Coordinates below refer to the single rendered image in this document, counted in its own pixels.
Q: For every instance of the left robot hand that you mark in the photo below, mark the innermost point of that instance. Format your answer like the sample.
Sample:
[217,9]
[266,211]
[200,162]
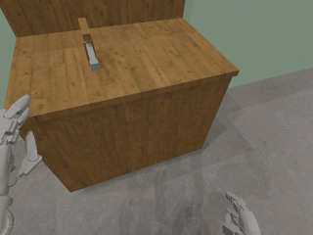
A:
[10,123]

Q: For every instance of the counter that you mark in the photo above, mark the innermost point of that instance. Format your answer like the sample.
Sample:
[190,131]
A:
[155,97]

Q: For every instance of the robot left forearm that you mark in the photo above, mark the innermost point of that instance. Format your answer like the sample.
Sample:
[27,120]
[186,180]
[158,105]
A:
[6,217]

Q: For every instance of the tap lever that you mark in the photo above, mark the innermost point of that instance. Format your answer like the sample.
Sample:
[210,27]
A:
[94,64]

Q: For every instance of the right robot hand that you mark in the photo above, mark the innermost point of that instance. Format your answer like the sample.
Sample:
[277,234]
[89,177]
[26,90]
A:
[245,222]

